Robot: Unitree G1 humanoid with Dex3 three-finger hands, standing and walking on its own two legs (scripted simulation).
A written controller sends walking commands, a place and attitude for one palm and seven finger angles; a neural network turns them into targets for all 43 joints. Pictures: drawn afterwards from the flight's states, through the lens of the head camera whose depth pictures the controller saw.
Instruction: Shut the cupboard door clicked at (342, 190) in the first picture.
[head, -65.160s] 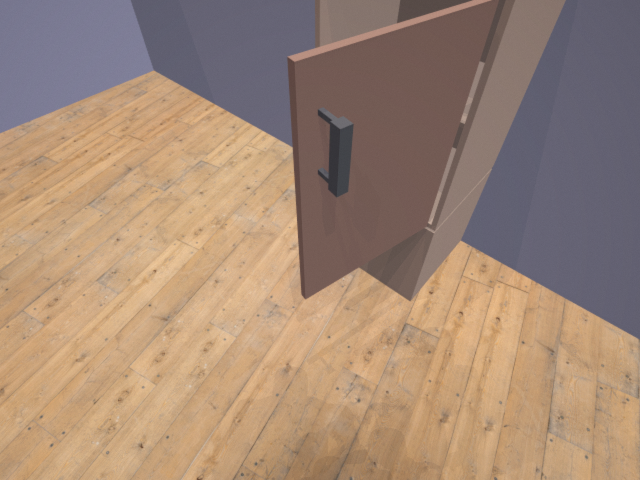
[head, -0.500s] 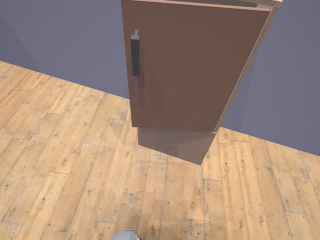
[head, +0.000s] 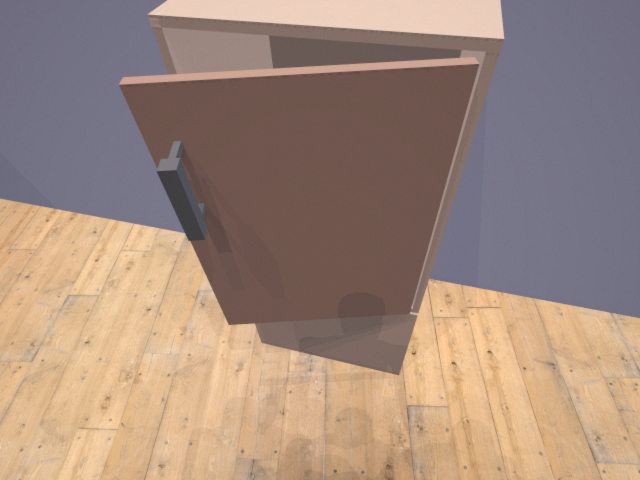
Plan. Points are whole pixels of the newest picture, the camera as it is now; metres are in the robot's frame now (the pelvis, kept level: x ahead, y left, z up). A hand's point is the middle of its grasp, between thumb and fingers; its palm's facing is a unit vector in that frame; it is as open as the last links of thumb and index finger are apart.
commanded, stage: come to a stop and stand still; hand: left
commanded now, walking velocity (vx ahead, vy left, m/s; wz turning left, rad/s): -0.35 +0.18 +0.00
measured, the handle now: (187, 191) +0.46 +0.21 +0.11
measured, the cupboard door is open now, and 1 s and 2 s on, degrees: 17 17 17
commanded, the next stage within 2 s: look again from close up in 1.18 s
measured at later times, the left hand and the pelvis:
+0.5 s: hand out of the picture +0.04 +0.23 -0.18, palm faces +0.11 -0.98 -0.19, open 7.4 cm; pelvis +0.01 +0.04 +0.00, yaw +1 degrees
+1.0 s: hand out of the picture -0.02 +0.20 -0.17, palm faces +0.02 -0.99 -0.15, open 7.4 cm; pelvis -0.02 +0.04 +0.01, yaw +0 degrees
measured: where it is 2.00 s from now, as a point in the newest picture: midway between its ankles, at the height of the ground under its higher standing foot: outside the picture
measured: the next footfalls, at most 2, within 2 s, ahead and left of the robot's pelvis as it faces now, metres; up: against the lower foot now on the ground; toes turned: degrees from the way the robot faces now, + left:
left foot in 0.40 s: +0.07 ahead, +0.14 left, +0.00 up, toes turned +4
right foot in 0.70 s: +0.01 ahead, -0.08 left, +0.00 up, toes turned +1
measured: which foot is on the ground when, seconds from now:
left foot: up 0.00-0.38, down 0.40-1.00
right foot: down 0.00-0.42, up 0.44-0.68, down 0.70-1.00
